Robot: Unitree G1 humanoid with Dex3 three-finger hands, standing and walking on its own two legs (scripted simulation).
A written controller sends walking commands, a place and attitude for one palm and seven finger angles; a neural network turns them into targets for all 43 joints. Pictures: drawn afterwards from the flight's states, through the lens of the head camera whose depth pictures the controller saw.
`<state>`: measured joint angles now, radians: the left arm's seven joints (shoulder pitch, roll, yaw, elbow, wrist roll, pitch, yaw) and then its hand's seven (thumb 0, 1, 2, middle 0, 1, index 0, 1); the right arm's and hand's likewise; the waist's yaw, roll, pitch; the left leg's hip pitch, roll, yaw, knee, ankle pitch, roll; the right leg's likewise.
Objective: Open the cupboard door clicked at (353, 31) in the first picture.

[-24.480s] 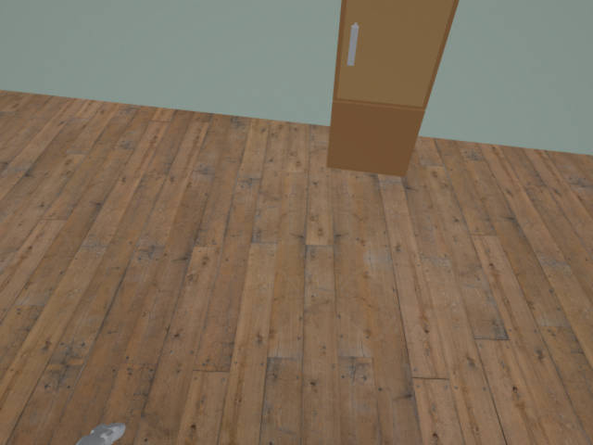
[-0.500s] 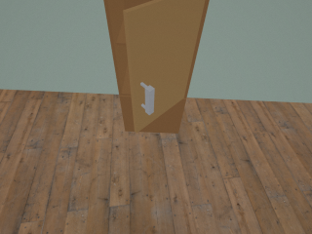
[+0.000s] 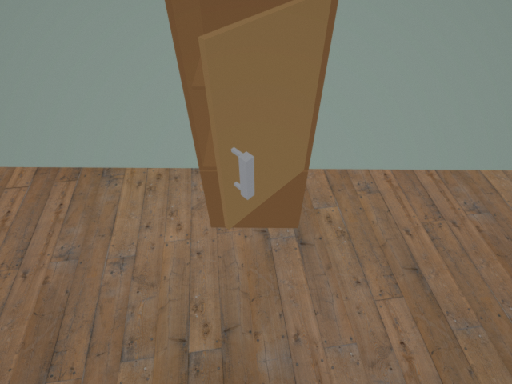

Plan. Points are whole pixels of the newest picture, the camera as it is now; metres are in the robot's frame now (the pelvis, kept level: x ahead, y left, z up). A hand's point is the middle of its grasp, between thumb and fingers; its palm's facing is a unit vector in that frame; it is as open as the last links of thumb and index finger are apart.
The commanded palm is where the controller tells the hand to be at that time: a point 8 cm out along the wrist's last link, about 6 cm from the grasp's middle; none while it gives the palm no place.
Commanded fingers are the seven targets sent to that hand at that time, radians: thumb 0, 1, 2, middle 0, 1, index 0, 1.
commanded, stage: let the arm hang, fingers relaxed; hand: left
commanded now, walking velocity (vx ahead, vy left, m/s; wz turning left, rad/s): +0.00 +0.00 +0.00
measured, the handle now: (241, 172) +0.62 +0.07 -0.10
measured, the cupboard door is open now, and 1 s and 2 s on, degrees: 46 46 46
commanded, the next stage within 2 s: look to check the result in 0.14 s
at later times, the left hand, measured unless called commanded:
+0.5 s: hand out of the picture +0.08 +0.21 -0.17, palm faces -0.02 -0.96 -0.28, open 7.4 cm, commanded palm none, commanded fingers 0.00 0.90 0.90 -0.20 -0.30 -0.20 -0.30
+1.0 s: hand out of the picture +0.09 +0.21 -0.17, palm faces -0.03 -0.96 -0.27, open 7.4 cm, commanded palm none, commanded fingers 0.00 0.90 0.90 -0.20 -0.30 -0.20 -0.30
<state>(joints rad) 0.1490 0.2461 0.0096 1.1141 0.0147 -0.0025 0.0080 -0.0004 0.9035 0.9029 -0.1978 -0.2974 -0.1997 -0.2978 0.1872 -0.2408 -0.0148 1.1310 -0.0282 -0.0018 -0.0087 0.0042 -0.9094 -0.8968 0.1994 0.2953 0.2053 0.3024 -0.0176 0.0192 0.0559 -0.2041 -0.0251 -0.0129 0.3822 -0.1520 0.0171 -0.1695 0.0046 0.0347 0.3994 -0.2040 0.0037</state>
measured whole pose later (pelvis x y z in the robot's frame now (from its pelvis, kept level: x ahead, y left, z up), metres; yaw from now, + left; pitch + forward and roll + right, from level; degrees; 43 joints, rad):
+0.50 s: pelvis +0.02 +0.00 +0.00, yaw +0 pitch -1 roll +0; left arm 0.14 0.26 0.01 1.14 0.01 -0.01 0.01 0.00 0.90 0.90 -0.20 -0.30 -0.20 -0.30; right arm 0.13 -0.25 -0.01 1.14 -0.02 -0.01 -0.02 0.00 -0.91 -0.90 0.20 0.30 0.21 0.30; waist -0.01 0.01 0.07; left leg -0.16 -0.02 -0.02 0.34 -0.17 0.01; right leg -0.11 0.01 0.03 0.34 -0.21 0.00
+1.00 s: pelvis +0.04 -0.01 +0.00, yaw -2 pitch -1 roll +0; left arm 0.15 0.25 0.02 1.11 0.01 0.01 0.02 0.00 0.90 0.90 -0.20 -0.30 -0.20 -0.30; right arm 0.13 -0.24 -0.01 1.12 -0.03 0.00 -0.03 0.00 -0.91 -0.90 0.20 0.30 0.21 0.30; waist 0.00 0.00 0.06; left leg -0.15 -0.01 0.02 0.37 -0.20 0.01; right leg -0.13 0.02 0.07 0.38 -0.24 0.00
